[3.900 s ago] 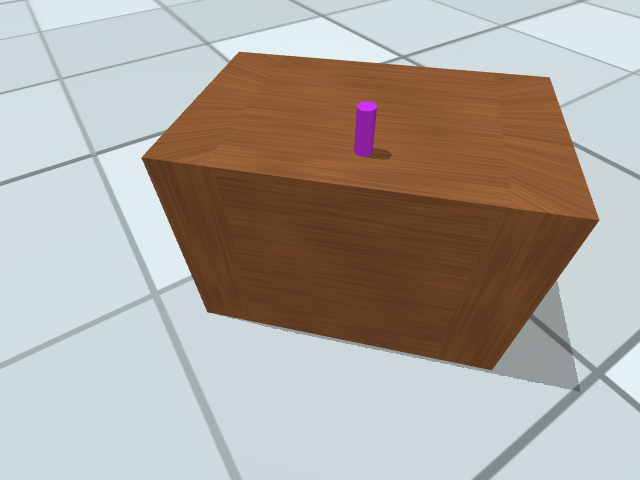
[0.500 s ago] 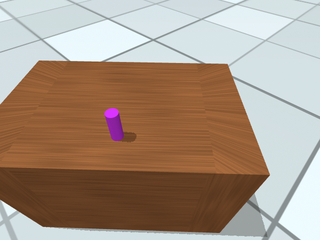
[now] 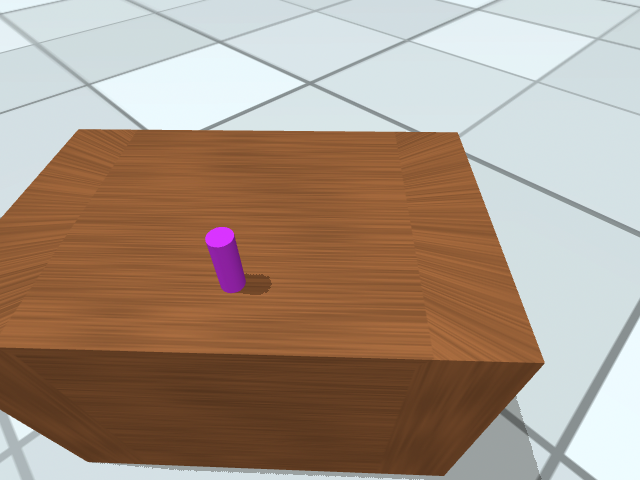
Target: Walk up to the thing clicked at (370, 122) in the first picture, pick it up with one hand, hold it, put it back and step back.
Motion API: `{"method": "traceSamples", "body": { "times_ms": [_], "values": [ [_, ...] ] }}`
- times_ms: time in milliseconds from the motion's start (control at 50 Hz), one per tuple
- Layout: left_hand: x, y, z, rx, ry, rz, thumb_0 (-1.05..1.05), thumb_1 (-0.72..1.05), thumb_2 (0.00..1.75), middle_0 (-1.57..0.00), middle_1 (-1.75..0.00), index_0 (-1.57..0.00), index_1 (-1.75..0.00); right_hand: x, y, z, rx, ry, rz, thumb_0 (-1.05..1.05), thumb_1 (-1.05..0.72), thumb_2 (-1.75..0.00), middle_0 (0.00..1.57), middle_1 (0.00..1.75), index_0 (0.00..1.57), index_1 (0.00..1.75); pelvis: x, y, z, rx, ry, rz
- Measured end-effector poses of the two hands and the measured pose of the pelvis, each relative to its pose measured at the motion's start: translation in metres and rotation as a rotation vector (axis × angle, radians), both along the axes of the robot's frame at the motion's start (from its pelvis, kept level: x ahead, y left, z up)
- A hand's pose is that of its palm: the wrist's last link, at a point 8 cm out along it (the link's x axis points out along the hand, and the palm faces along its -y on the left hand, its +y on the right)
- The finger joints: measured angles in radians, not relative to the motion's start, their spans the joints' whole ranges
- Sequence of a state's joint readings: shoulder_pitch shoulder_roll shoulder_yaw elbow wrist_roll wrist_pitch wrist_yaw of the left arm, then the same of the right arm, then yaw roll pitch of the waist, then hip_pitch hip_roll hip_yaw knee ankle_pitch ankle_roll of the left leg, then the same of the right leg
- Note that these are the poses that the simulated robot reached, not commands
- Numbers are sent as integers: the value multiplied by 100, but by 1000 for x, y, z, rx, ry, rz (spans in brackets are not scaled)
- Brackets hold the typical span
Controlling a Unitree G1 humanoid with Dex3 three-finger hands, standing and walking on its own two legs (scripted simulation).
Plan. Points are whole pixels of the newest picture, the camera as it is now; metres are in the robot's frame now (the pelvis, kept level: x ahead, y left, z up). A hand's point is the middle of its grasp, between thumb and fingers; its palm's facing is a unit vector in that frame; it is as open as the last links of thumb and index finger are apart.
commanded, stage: stand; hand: left
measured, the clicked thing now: (226, 261) +0.47 +0.19 -0.02
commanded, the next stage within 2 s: rise first in 1.88 s
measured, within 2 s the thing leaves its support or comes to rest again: neither
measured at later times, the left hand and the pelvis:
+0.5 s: hand out of the picture +0.09 +0.25 -0.15, palm faces -0.02 -0.94 -0.34, open 7.3 cm; pelvis +0.01 +0.00 +0.00, yaw +0 degrees
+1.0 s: hand out of the picture +0.09 +0.25 -0.16, palm faces -0.02 -0.94 -0.35, open 7.3 cm; pelvis +0.02 +0.00 +0.00, yaw +0 degrees
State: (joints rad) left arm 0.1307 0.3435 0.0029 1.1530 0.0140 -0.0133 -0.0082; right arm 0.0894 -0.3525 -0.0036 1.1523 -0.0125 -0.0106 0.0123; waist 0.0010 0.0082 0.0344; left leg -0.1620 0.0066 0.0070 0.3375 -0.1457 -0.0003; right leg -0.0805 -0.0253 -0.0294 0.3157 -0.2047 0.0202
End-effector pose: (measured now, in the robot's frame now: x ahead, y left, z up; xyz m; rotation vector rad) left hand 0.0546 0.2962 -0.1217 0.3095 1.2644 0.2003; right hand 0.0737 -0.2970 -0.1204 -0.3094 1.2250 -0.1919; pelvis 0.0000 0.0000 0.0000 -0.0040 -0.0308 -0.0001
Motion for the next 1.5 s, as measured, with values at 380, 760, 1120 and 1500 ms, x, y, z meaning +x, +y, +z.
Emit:
{"method": "traceSamples", "body": {
  "times_ms": [380, 760, 1120, 1500],
  "values": [
    [31, -2, 4, 5, -43, -15, 0, 91, 89, -20, -30, -21, -30, 11, -4, 2, -10, -9, -5, 1, -91, -90, 20, 30, 21, 30, 11, -3, 1, 2, -3, -5],
    [26, -3, 3, 6, -16, -8, 0, 91, 89, -20, -30, -21, -30, 13, -4, 0, -7, 7, 0, 1, -91, -90, 20, 30, 21, 30, 15, -4, 1, 3, 1, -5],
    [27, -2, 4, 9, -22, -8, 0, 91, 89, -20, -30, -21, -30, 16, -4, 1, -9, -4, 3, 1, -91, -90, 20, 30, 21, 30, 16, -4, 1, 3, 0, -4],
    [23, -2, 3, 8, -13, -9, 0, 91, 89, -20, -30, -21, -30, 10, -4, 0, -7, 11, 0, 1, -91, -90, 20, 30, 21, 30, 17, -3, 1, 4, -1, -4]
  ]
}}
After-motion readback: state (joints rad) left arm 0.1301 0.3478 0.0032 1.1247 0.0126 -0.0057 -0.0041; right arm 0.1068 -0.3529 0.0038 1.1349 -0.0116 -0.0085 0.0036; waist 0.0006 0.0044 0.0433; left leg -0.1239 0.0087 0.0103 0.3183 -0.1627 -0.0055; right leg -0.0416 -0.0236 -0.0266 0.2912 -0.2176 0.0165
